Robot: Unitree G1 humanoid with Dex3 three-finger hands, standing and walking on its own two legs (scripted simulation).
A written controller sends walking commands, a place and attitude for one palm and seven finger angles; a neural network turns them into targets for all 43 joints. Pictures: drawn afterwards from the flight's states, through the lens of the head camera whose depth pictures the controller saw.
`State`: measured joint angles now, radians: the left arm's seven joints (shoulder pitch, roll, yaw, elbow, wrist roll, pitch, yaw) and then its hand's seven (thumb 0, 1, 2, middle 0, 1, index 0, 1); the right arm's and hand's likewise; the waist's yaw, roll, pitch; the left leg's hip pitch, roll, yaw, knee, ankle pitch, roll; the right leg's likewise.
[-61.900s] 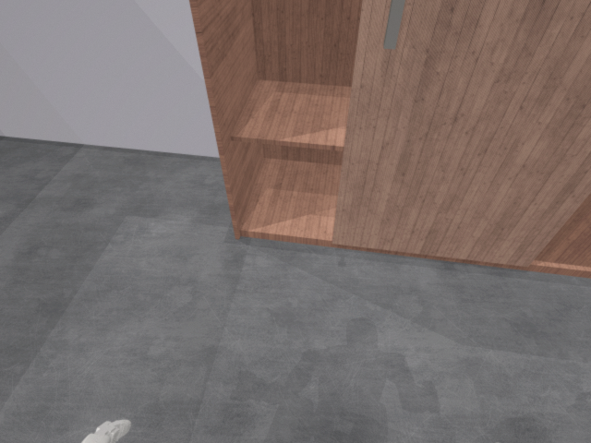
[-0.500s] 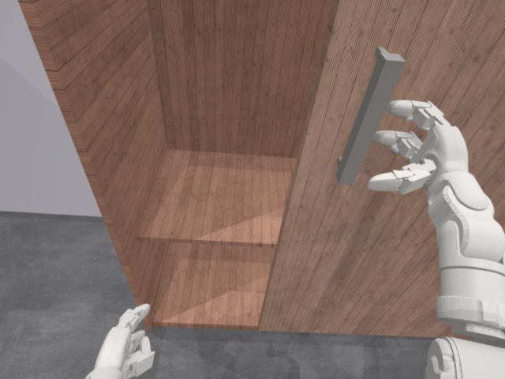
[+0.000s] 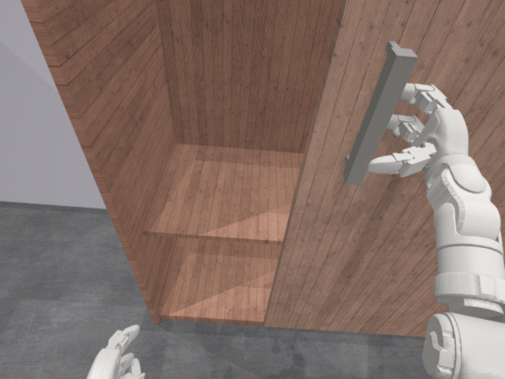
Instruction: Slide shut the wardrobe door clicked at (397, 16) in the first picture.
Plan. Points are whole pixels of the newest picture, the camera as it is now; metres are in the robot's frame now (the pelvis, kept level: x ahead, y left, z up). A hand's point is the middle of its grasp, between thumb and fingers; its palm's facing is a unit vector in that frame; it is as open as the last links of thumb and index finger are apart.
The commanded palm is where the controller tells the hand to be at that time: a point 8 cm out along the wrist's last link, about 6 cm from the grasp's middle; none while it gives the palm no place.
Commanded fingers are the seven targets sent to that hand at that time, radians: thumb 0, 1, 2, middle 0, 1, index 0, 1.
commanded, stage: slide the fingers in behind the handle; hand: right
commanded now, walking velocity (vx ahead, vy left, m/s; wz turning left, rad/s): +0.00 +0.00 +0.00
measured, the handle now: (370, 119) +0.46 -0.14 +0.23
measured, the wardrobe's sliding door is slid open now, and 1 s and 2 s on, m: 0.41 0.41 0.41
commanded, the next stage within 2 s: grip the handle and tug to test in 1.92 s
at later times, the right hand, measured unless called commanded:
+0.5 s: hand (395, 136) +0.40 -0.16 +0.23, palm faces +0.00 +1.00 -0.01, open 14.0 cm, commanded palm +0.39 -0.21 +0.22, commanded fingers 0.00 0.50 -0.30 0.30 1.20 0.30 1.20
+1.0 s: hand (380, 133) +0.41 -0.14 +0.23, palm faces +0.02 +1.00 +0.00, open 13.9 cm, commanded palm +0.39 -0.18 +0.22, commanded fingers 0.00 0.50 -0.30 0.30 1.20 0.30 1.20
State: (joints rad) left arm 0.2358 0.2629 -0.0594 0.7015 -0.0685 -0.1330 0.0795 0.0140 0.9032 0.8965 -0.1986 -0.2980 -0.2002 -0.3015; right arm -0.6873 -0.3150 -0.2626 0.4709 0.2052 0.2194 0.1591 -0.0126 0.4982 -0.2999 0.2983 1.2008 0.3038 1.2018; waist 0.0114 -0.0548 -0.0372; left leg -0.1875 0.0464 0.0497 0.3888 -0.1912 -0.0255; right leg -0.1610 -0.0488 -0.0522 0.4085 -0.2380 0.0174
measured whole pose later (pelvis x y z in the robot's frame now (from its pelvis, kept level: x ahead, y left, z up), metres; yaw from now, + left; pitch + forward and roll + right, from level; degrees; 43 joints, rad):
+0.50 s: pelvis +0.00 +0.00 +0.00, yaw +0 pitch -1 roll +0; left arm 0.21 0.26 -0.06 0.69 -0.07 -0.13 0.08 0.01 0.90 0.90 -0.20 -0.30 -0.20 -0.30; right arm -0.67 -0.29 -0.23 0.41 0.20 0.25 0.14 -0.01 0.50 -0.30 0.30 1.20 0.30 1.20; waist -0.01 -0.05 -0.04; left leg -0.18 0.05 0.05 0.39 -0.20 -0.03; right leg -0.16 -0.05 -0.05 0.42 -0.25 0.02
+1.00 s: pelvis +0.00 +0.00 +0.00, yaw +0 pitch -1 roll +0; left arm 0.20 0.25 -0.06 0.70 -0.07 -0.10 0.08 0.01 0.90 0.90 -0.20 -0.30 -0.20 -0.30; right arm -0.70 -0.26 -0.21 0.43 0.19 0.28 0.08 -0.01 0.50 -0.30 0.31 1.22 0.30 1.20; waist 0.00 -0.06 -0.03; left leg -0.18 0.04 0.06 0.39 -0.20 -0.02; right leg -0.15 -0.05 -0.04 0.41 -0.24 0.02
